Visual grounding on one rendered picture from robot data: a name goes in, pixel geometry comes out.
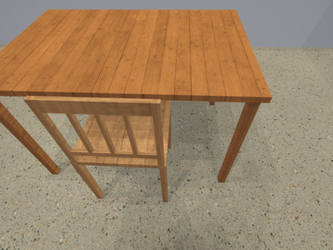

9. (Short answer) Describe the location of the table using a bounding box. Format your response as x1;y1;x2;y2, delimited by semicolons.
0;9;272;183

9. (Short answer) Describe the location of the chair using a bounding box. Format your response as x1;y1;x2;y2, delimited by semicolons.
24;96;171;202

